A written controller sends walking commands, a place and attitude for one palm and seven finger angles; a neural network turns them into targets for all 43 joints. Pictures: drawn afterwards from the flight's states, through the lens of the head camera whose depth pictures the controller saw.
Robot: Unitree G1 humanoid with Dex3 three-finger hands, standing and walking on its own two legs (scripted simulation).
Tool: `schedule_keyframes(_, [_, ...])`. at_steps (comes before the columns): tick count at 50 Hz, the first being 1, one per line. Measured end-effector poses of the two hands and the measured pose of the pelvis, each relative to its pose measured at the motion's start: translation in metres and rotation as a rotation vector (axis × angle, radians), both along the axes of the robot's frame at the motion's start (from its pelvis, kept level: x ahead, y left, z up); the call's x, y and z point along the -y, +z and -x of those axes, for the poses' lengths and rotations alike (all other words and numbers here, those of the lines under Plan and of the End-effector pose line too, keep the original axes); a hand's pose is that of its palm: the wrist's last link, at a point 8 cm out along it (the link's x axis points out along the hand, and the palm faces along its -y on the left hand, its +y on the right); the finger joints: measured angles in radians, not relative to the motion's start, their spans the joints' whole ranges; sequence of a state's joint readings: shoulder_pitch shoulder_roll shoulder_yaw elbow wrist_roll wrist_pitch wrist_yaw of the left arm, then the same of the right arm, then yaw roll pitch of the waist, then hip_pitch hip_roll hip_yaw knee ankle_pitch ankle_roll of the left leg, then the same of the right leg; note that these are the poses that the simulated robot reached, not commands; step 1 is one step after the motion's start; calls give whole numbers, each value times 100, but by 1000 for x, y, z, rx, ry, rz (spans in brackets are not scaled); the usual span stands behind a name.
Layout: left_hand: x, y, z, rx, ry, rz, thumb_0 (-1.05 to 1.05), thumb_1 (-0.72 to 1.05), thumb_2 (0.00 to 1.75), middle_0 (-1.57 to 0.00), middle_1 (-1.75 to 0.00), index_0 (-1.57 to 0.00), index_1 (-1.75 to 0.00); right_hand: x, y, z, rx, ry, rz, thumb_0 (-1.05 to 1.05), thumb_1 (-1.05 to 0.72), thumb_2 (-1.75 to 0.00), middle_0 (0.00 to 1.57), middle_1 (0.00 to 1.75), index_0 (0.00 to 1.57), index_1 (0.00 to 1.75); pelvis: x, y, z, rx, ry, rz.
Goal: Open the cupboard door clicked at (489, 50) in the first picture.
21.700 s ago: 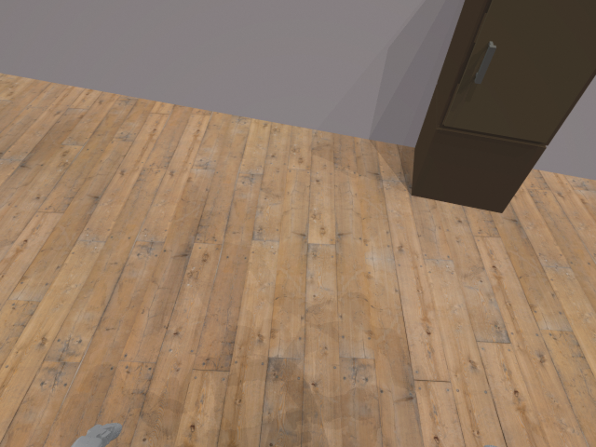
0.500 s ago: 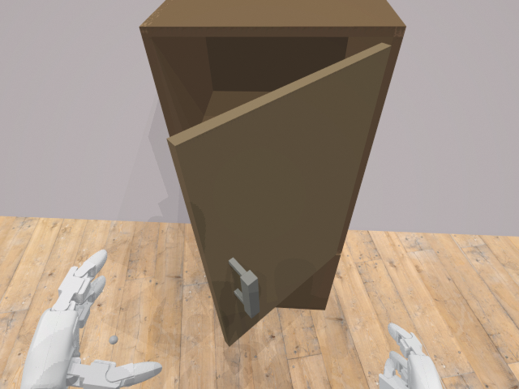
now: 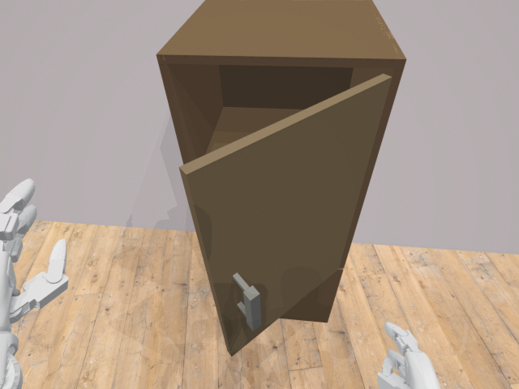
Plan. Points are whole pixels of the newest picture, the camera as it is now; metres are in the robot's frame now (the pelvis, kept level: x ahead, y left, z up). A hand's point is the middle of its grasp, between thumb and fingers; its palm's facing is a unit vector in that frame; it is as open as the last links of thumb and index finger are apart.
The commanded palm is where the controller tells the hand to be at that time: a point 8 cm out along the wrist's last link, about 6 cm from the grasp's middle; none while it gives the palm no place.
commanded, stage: draw the hand back to the body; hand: left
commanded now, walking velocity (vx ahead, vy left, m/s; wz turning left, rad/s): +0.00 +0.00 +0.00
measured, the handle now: (246, 301) +0.29 +0.07 -0.07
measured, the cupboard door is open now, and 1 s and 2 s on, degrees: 44 44 44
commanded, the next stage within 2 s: step back with the hand held close in 0.34 s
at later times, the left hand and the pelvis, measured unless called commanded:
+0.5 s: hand (66, 276) +0.19 +0.25 +0.16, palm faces +0.46 -0.80 -0.40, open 7.4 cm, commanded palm +0.14 +0.29 +0.18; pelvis -0.01 -0.01 +0.01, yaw -1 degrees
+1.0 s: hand (20, 320) +0.13 +0.28 +0.16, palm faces +0.39 -0.77 -0.50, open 7.4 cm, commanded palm +0.08 +0.31 +0.18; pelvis -0.07 +0.01 +0.00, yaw -2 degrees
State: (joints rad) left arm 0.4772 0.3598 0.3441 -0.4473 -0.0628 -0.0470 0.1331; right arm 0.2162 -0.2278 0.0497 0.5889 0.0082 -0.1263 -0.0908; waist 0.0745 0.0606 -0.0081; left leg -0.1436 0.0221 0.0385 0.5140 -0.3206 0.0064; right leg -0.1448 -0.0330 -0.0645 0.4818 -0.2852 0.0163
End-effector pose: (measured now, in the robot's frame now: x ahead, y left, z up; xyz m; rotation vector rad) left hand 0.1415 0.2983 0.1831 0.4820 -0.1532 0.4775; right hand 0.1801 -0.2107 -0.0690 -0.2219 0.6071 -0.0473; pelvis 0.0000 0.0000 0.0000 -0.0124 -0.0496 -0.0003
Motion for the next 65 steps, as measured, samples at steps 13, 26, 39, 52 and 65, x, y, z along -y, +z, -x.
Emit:
schedule_keyframes(13, [13,-18,0,-63,-17,65,2,87,89,-21,-30,-21,-30,14,-2,9,-46,-21,16,2,-90,-90,20,30,21,30,7,5,3,21,-8,-3])
schedule_keyframes(26, [8,-3,-2,-13,-14,15,2,89,90,-21,-30,-21,-30,15,-1,10,-43,-24,1,2,-90,-90,20,30,21,30,9,7,6,20,-6,3])
schedule_keyframes(39, [9,-9,2,-118,-150,-70,2,89,90,-21,-30,-21,-30,29,0,43,-127,-138,51,1,-90,-90,20,30,21,30,-6,5,32,-49,-30,-3])
schedule_keyframes(52, [-14,-8,59,-9,-87,-99,2,89,90,-21,-30,-21,-30,12,-1,93,-99,-116,54,1,-90,-90,20,30,21,30,-13,-4,81,-25,-21,-1])
schedule_keyframes(65, [-16,0,106,91,-105,-151,2,88,90,-22,-30,-21,-30,7,-12,145,-142,-81,100,1,-90,-90,20,30,21,30,-16,-11,121,-26,38,37])
